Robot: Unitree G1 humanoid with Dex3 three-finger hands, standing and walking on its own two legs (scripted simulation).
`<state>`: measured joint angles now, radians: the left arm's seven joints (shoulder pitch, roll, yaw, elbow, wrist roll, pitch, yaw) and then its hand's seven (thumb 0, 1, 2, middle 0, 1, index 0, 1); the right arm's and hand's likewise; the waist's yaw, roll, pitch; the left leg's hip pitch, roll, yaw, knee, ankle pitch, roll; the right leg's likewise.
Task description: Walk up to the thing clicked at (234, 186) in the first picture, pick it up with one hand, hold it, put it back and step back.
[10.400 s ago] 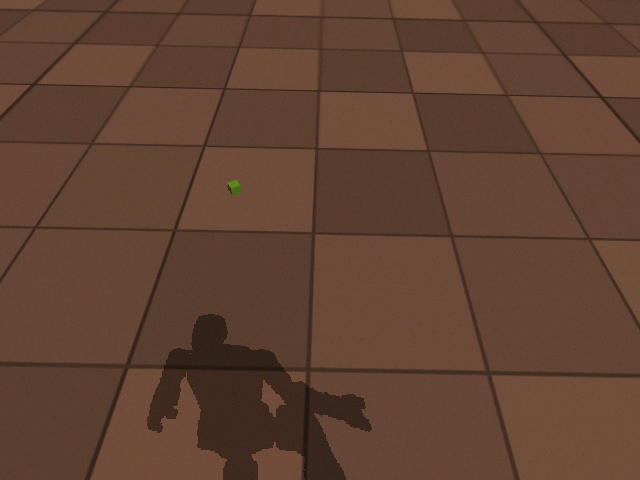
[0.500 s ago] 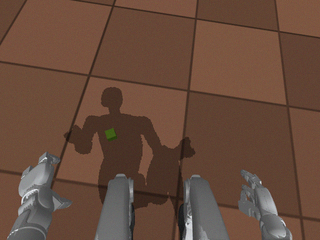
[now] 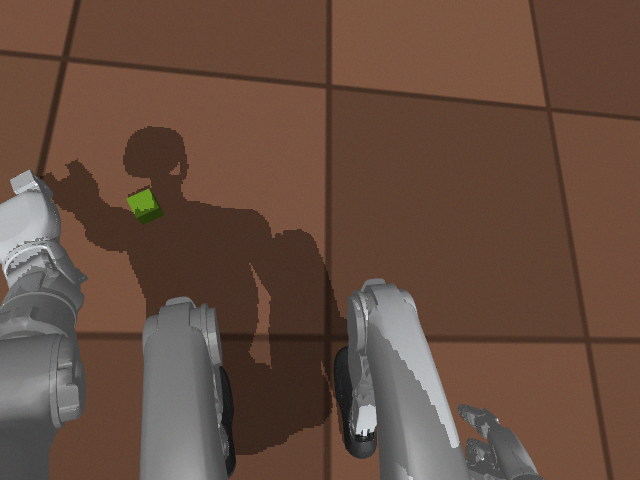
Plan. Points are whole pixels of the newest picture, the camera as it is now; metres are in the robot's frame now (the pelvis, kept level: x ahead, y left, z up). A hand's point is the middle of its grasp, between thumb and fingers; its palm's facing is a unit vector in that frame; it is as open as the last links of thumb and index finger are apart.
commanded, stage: rise first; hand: left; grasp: from above
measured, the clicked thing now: (146, 207) +0.55 +0.27 -0.39
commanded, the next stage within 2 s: none
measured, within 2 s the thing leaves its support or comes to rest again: neither
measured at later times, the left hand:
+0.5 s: hand (89, 221) +0.47 +0.31 -0.22, palm faces -0.33 -0.26 -0.91, open 13.8 cm
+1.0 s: hand (102, 211) +0.50 +0.31 -0.26, palm faces -0.31 -0.28 -0.91, open 13.9 cm
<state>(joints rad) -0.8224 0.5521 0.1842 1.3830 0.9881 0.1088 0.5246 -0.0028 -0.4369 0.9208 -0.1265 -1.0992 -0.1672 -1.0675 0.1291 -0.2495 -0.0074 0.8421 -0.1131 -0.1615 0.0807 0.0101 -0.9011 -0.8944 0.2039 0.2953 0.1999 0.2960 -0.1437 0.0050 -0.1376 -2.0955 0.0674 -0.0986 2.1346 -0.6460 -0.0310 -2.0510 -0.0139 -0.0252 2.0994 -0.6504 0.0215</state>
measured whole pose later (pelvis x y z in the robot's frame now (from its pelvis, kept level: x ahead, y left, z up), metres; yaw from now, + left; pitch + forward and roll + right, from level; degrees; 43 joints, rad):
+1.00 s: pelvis +0.01 +0.01 -0.09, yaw -5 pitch +33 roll -8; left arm -1.12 0.80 0.28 1.64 1.01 0.12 0.49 0.00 -0.51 0.96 -0.11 -1.06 -0.13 -1.05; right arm 0.16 -0.30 0.10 0.81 -0.17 -0.22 0.26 0.00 -0.92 -0.90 0.20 0.30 0.20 0.30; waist -0.28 -0.02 0.03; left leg -2.35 0.06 -0.18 2.46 -0.70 -0.03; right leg -2.27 0.01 -0.06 2.38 -0.69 0.05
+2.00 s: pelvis +0.01 +0.01 -0.09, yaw -6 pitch +32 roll -10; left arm -1.14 0.87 0.24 1.60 0.99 0.15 0.45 0.00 -0.45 0.88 -0.19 -0.99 -0.21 -0.98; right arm 0.18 -0.32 0.17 0.76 -0.16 -0.24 0.29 0.00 -0.93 -0.90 0.20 0.30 0.20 0.30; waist -0.32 -0.03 0.06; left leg -2.35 0.06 -0.21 2.47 -0.70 -0.02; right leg -2.25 0.02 -0.08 2.35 -0.67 0.06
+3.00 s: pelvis +0.01 +0.01 -0.09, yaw -6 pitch +32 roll -9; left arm -1.13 0.83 0.24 1.63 1.00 0.15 0.48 0.00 -0.32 0.79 -0.30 -0.88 -0.31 -0.88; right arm 0.18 -0.32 0.15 0.78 -0.17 -0.26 0.29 0.00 -0.93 -0.90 0.20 0.30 0.20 0.30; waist -0.31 -0.03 0.04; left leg -2.35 0.05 -0.20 2.47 -0.70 -0.03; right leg -2.26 0.02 -0.07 2.36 -0.67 0.05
